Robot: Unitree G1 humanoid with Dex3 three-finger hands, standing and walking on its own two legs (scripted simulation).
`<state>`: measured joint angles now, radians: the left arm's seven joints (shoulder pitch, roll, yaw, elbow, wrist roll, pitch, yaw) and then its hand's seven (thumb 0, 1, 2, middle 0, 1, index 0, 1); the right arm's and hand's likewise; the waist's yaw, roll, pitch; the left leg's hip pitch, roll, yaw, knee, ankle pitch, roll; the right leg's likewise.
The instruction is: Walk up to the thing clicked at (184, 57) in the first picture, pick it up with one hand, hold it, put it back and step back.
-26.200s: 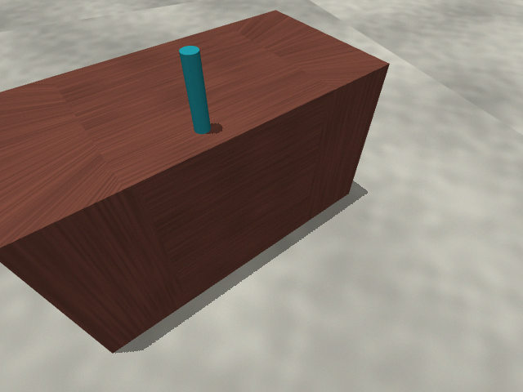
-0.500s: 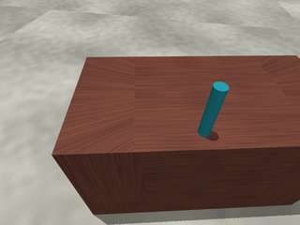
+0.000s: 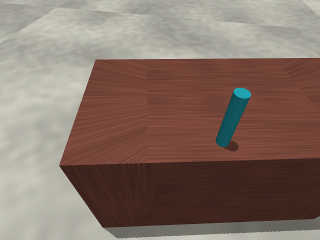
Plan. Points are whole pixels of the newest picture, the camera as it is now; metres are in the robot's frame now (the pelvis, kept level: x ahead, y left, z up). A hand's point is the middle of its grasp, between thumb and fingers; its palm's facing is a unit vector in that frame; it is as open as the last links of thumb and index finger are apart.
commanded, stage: home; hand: right
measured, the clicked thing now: (230, 120) +0.46 -0.20 +0.03
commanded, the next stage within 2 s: stand in 0.76 s
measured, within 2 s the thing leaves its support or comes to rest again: neither
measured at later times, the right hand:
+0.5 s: hand out of the picture +0.09 -0.25 -0.15, palm faces -0.05 +0.93 -0.36, open 17.4 cm
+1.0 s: hand out of the picture +0.09 -0.25 -0.15, palm faces -0.03 +0.93 -0.36, open 16.5 cm
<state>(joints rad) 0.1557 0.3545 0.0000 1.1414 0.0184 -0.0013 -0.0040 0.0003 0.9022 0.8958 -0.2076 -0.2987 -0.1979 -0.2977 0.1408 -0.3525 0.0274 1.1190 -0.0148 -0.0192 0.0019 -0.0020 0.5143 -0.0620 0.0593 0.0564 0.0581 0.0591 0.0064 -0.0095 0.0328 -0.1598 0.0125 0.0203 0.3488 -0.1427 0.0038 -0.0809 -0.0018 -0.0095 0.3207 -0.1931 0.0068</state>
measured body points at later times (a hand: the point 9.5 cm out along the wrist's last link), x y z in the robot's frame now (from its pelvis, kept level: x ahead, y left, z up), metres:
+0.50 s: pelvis +0.02 +0.01 +0.00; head +0.03 +0.02 +0.45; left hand +0.08 +0.31 -0.14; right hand +0.09 -0.29 -0.13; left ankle +0.03 +0.11 -0.75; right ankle -0.01 -0.12 -0.75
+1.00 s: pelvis +0.02 +0.01 +0.00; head +0.02 +0.02 +0.45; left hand +0.08 +0.31 -0.14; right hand +0.09 -0.29 -0.13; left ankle +0.03 +0.11 -0.75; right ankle -0.01 -0.12 -0.75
